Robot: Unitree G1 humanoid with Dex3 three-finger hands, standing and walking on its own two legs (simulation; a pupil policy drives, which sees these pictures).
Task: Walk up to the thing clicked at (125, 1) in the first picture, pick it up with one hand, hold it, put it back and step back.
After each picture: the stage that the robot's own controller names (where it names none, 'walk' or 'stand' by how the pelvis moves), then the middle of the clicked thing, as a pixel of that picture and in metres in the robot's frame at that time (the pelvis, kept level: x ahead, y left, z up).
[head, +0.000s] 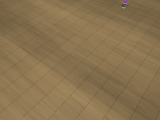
stand; (124, 4) +2.24 -0.67 -0.72
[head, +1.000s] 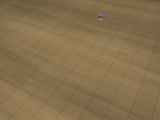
walk; (100, 15) +2.17 -0.16 -0.69
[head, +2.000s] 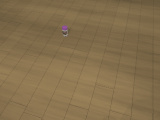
walk; (65, 31) +1.54 +0.25 -0.71
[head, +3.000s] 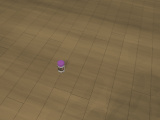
walk; (61, 66) +0.99 +0.23 -0.70
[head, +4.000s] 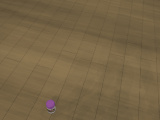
walk; (50, 106) +0.57 +0.21 -0.70
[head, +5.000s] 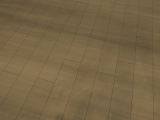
stand; out of the picture +0.35 +0.19 -0.69
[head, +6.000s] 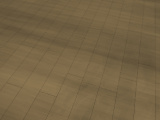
stand; out of the picture +0.32 +0.19 -0.72
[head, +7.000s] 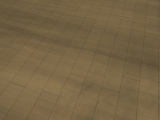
stand; out of the picture +0.32 +0.19 -0.73
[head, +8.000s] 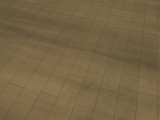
stand; out of the picture +0.31 +0.20 -0.73
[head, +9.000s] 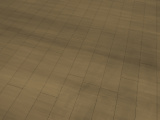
stand; out of the picture +0.30 +0.19 -0.73
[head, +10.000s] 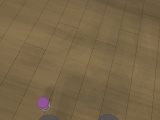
go down; (43, 104) +0.35 +0.19 -0.55
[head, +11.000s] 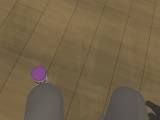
go down; (39, 76) +0.40 +0.20 -0.33
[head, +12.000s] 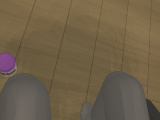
close in; (6, 65) +0.39 +0.23 -0.25
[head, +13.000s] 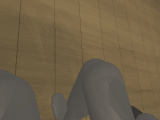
close; out of the picture +0.39 +0.25 -0.22
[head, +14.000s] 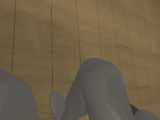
close; out of the picture +0.38 +0.25 -0.22
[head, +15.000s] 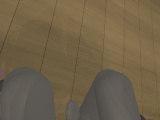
lift; out of the picture +0.32 +0.25 -0.17
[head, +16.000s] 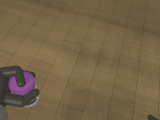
lift; (25, 91) +0.31 +0.18 +0.01
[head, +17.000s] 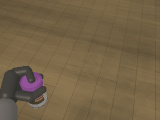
hold; (34, 90) +0.33 +0.17 +0.01
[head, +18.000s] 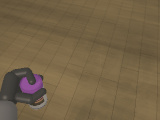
hold; (34, 92) +0.32 +0.17 +0.00
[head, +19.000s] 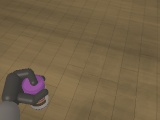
hold; (36, 93) +0.32 +0.17 +0.00
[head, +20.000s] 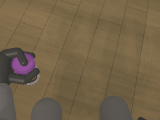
crouch; (27, 70) +0.38 +0.19 -0.08
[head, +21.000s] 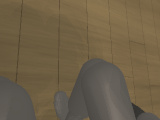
lower; out of the picture +0.40 +0.27 -0.22
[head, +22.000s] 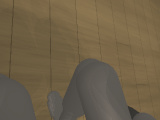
lower; out of the picture +0.40 +0.27 -0.22
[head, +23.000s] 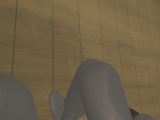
lower; out of the picture +0.39 +0.27 -0.22
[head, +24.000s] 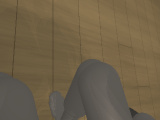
lower; out of the picture +0.39 +0.27 -0.23
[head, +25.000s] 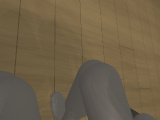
loosen; out of the picture +0.38 +0.26 -0.23
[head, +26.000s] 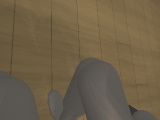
withdraw; out of the picture +0.38 +0.25 -0.23
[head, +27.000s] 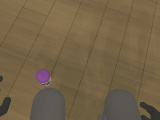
walk; (44, 78) +0.41 +0.19 -0.39
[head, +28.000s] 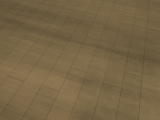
stand; out of the picture +0.33 +0.17 -0.66
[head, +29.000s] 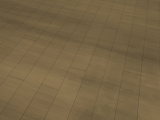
stand; out of the picture +0.34 +0.18 -0.66
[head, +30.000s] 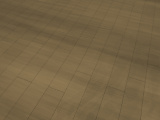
stand; out of the picture +0.35 +0.16 -0.71
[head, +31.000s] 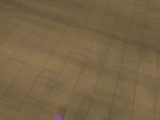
walk; out of the picture +0.38 +0.13 -0.70
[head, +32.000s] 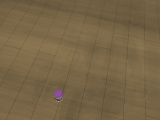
walk; (58, 95) +0.54 +0.14 -0.70
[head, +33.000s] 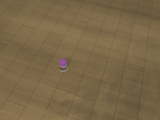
walk; (63, 65) +0.85 +0.18 -0.69
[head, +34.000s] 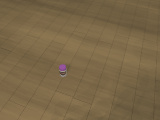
stand; (62, 70) +0.95 +0.19 -0.71
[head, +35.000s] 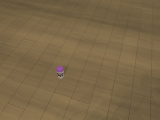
stand; (60, 72) +0.97 +0.21 -0.72
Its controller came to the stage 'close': yes
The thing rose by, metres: 0.71
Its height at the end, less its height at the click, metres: +0.00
